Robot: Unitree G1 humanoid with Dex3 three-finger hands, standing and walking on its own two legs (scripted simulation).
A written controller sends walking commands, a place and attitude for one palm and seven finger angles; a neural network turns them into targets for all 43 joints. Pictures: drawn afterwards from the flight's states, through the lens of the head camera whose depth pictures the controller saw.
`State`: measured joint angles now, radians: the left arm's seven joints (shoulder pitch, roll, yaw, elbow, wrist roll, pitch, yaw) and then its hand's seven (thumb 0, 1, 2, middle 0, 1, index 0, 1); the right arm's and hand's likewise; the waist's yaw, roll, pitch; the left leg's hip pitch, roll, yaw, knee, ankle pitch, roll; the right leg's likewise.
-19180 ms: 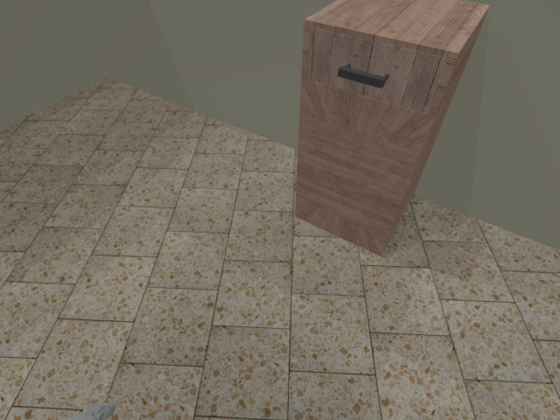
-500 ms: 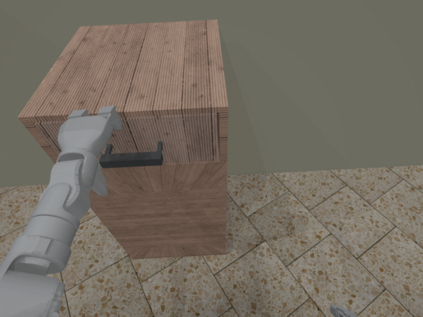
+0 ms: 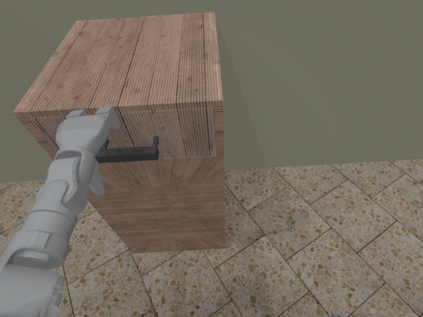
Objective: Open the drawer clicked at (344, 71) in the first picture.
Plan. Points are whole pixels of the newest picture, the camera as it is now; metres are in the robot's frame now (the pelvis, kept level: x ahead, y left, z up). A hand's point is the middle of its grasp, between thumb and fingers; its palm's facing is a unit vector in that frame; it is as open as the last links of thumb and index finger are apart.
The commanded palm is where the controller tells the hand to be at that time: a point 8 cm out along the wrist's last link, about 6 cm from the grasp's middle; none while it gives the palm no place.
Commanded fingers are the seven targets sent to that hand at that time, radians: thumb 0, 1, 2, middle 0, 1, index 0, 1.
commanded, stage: re-aim the fingers above the handle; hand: left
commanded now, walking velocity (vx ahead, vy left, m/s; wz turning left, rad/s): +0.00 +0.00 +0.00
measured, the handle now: (129, 147) +0.47 +0.22 +0.03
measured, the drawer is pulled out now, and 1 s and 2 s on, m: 0.00 0.00 0.00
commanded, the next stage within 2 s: lower the fingers behind the handle in 1.68 s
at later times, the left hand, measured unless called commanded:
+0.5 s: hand (97, 157) +0.40 +0.26 +0.08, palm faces -0.08 -0.03 -1.00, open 13.8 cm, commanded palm +0.39 +0.24 +0.15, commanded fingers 0.00 -0.50 0.30 -0.30 -1.20 -0.30 -1.20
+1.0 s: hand (93, 154) +0.41 +0.27 +0.08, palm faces -0.09 -0.03 -1.00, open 13.7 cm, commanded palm +0.39 +0.25 +0.15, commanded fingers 0.00 -0.50 0.30 -0.30 -1.20 -0.30 -1.20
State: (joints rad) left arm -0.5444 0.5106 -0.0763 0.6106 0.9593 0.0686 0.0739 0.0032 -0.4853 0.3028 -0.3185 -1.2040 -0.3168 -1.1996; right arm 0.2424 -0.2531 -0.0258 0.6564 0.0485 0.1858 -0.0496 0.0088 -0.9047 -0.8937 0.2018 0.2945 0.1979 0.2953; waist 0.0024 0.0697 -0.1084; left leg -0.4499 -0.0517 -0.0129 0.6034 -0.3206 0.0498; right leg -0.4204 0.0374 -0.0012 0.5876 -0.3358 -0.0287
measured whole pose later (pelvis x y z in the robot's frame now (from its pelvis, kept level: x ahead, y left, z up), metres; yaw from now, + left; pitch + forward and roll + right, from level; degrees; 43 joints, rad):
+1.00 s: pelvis +0.00 +0.00 +0.00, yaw -1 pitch +10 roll +0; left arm -0.55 0.54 -0.05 0.68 0.97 0.04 0.04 0.00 -0.48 0.30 -0.34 -1.22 -0.33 -1.22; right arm 0.26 -0.25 -0.02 0.64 0.06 0.18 -0.07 0.01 -0.90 -0.89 0.20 0.29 0.20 0.30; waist -0.01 0.05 -0.10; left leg -0.43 -0.05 0.00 0.58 -0.31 0.05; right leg -0.41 0.04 0.01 0.56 -0.32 -0.03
